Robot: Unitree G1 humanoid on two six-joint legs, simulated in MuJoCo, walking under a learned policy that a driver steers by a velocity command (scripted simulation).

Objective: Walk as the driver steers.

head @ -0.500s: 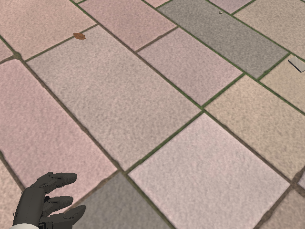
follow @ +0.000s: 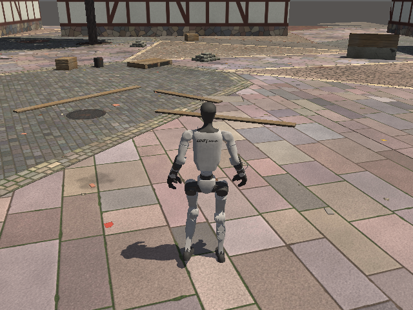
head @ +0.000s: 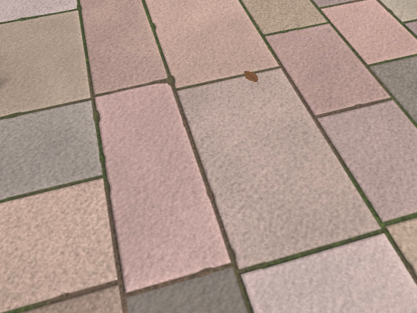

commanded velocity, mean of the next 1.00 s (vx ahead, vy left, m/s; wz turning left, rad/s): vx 0.63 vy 0.00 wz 0.05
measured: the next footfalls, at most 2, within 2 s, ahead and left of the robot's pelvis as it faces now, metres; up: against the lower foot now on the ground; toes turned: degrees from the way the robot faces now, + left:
left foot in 0.14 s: +0.02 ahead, +0.14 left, +0.00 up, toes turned -4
right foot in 0.52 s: +0.20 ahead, -0.15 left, +0.00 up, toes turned +0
